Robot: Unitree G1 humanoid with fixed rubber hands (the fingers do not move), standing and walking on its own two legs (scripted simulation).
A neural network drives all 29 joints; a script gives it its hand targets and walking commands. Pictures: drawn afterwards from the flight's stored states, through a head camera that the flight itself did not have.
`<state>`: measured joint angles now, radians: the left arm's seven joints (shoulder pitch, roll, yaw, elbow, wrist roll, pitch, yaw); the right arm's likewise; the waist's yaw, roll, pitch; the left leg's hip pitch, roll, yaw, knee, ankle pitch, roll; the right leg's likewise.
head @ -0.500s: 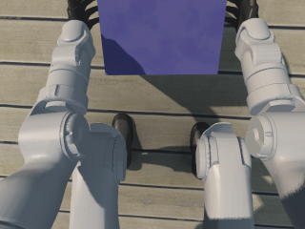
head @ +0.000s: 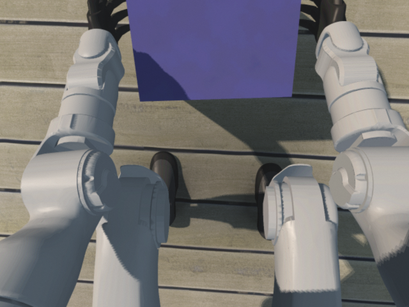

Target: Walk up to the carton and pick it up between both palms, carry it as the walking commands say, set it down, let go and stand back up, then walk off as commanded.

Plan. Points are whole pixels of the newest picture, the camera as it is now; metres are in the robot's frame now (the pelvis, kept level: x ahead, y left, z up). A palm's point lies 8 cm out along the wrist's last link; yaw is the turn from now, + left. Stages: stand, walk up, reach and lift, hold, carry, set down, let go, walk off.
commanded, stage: set down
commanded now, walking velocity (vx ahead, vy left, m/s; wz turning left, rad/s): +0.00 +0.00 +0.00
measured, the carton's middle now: (213, 36) +0.52 +0.01 -0.28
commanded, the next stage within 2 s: none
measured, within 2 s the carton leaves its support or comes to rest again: neither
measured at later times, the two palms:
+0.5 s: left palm (107, 35) +0.51 +0.18 -0.20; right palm (327, 24) +0.52 -0.17 -0.21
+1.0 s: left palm (96, 49) +0.49 +0.20 -0.21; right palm (353, 27) +0.52 -0.21 -0.21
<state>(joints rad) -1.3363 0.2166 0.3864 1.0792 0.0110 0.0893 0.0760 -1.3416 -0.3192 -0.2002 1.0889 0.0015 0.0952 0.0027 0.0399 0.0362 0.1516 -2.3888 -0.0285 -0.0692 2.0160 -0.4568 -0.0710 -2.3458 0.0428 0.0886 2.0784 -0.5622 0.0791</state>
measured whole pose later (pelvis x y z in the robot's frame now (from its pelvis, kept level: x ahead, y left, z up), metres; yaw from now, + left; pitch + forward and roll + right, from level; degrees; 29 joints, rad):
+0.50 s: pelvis +0.00 +0.00 +0.00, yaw +0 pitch +48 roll +1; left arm -1.34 0.22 0.37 1.15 -0.02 0.00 0.09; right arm -1.36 -0.33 -0.17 1.15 0.00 0.01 0.00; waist 0.04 0.03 0.17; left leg -2.38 -0.03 -0.07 2.02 -0.47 -0.08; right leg -2.34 0.04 0.09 2.09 -0.58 0.08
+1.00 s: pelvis +0.00 +0.00 +0.00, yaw +0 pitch +46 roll +1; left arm -1.30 0.29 0.30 1.22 -0.14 -0.04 0.10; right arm -1.36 -0.44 -0.09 1.23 0.14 -0.01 -0.02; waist 0.04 0.03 0.18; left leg -2.38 -0.02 -0.07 2.04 -0.47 -0.08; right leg -2.34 0.04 0.09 2.11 -0.58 0.07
